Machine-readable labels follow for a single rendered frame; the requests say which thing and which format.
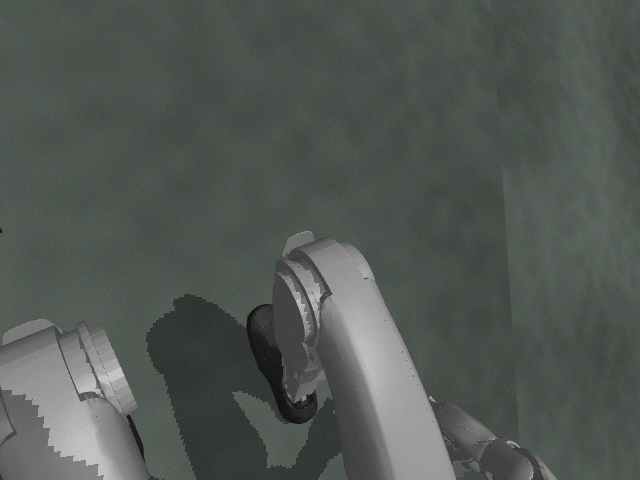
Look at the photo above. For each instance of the left robot foot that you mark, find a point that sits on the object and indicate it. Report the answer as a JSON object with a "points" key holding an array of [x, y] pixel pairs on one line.
{"points": [[136, 436]]}

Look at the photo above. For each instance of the right robot arm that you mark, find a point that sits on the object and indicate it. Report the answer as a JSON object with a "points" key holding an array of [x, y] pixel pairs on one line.
{"points": [[503, 459]]}

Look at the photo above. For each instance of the right robot hand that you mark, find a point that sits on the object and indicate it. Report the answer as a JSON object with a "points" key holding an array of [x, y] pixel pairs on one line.
{"points": [[468, 435]]}

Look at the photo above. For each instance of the right robot foot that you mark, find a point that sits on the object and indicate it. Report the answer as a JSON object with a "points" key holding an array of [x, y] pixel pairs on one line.
{"points": [[269, 360]]}

